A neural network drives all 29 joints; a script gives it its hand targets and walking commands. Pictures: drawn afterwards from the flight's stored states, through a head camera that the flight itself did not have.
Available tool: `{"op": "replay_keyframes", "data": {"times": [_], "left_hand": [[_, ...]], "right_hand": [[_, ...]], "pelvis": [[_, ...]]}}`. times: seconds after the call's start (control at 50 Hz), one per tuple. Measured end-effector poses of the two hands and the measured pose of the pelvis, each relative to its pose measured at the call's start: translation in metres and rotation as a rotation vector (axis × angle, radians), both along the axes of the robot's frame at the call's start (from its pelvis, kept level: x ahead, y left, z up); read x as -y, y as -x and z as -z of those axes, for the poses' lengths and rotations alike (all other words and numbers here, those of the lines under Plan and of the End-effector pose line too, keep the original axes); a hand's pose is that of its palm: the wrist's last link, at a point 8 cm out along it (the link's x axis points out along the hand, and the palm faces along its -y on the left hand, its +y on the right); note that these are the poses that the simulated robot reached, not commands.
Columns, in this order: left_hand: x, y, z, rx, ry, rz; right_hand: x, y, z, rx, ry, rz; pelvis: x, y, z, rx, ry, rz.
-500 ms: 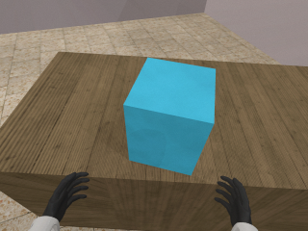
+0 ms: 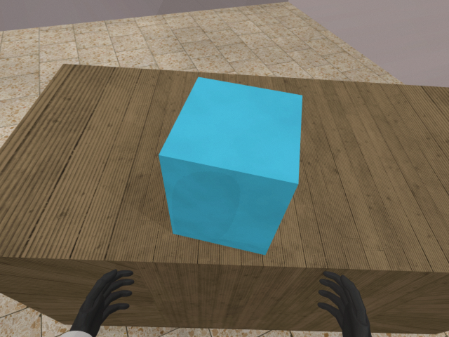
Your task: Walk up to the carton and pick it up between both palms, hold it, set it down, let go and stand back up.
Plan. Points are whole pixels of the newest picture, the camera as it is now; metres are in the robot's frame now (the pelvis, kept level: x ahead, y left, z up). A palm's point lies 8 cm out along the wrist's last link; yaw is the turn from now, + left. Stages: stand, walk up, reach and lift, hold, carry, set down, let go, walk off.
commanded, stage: set down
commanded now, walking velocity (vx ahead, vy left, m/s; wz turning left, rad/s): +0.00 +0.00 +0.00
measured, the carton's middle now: (233, 169) +0.41 +0.02 +0.05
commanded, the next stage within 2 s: let go in 1.02 s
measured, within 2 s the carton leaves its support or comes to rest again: neither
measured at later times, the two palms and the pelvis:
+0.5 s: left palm (85, 333) +0.13 +0.24 -0.05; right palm out of the picture +0.12 -0.19 -0.05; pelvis -0.02 +0.01 +0.00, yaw -1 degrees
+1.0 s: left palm (88, 335) +0.13 +0.24 -0.07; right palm out of the picture +0.14 -0.20 -0.09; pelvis -0.01 +0.00 +0.00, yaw +0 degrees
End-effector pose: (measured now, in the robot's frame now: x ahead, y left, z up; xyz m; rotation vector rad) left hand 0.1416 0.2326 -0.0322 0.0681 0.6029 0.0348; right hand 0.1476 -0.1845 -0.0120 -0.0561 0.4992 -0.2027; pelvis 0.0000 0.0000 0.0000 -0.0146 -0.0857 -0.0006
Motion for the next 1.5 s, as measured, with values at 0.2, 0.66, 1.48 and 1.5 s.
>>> {"op": "replay_keyframes", "data": {"times": [0.2, 0.66, 1.48, 1.5], "left_hand": [[-0.004, 0.011, 0.002, -0.037, -0.059, -0.012], [0.001, 0.021, 0.043, -0.187, -0.065, -0.035], [0.028, -0.015, 0.068, -0.269, -0.090, -0.048], [0.027, -0.015, 0.067, -0.270, -0.094, -0.050]], "right_hand": [[0.003, 0.012, 0.025, -0.058, -0.020, -0.002], [0.016, 0.034, 0.053, -0.193, 0.039, -0.073], [0.054, -0.002, 0.080, -0.286, 0.096, -0.160], [0.052, -0.003, 0.081, -0.287, 0.093, -0.165]], "pelvis": [[-0.002, 0.007, 0.001, 0.005, -0.001, 0.000], [-0.005, 0.030, 0.003, 0.028, -0.015, 0.016], [0.009, 0.004, 0.004, -0.043, -0.007, 0.000], [0.009, 0.004, 0.003, -0.048, -0.007, -0.001]]}}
